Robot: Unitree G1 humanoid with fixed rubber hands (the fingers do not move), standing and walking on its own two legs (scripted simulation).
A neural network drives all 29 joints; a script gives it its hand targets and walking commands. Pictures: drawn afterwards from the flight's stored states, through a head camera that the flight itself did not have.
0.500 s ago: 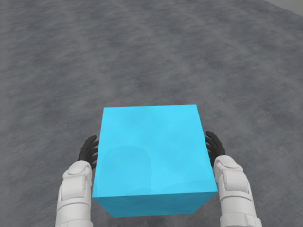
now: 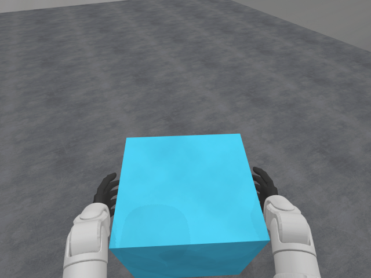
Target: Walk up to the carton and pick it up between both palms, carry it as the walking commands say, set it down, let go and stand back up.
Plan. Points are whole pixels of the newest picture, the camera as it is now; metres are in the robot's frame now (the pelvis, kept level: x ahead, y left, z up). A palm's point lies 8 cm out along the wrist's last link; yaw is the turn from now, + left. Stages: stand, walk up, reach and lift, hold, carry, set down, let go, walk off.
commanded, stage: reach and lift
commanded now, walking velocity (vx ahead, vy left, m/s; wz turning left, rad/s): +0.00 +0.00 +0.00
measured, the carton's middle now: (186, 210) +0.30 +0.00 -0.03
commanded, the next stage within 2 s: hold in 0.86 s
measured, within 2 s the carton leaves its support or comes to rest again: neither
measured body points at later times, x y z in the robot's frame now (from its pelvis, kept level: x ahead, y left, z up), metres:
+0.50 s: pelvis +0.00 +0.01 +0.00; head -0.02 +0.01 +0.45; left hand +0.29 +0.18 +0.03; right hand +0.29 -0.18 +0.03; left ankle +0.02 +0.12 -0.75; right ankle +0.00 -0.12 -0.75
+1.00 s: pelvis +0.00 +0.00 +0.00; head -0.03 +0.01 +0.45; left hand +0.28 +0.18 +0.03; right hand +0.28 -0.18 +0.03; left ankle +0.02 +0.12 -0.75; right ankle +0.00 -0.12 -0.75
